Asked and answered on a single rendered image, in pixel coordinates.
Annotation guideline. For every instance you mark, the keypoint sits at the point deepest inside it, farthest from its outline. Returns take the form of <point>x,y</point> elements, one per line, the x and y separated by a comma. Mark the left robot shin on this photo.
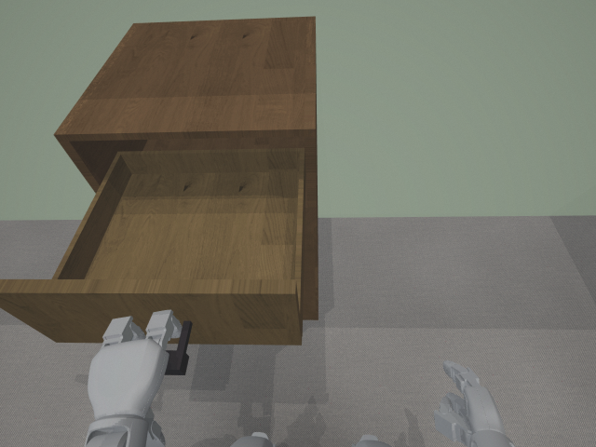
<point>260,434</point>

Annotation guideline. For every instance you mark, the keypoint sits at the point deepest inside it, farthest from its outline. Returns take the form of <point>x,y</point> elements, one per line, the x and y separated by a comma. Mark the left robot forearm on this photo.
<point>118,430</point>

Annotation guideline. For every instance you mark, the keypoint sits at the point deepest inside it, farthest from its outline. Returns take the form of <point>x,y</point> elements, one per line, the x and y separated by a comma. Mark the handle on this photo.
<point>178,359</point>

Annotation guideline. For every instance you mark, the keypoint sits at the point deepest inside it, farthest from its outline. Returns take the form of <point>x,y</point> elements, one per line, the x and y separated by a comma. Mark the robot right hand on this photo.
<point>459,418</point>

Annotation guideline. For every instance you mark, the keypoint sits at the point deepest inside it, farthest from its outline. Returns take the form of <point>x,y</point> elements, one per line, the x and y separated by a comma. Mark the robot left hand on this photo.
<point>127,372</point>

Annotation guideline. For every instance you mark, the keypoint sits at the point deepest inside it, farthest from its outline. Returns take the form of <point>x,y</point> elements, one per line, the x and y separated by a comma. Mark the cabinet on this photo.
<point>205,85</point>

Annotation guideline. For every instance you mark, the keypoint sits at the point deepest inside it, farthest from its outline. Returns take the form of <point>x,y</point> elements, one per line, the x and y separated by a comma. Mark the drawer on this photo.
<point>216,236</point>

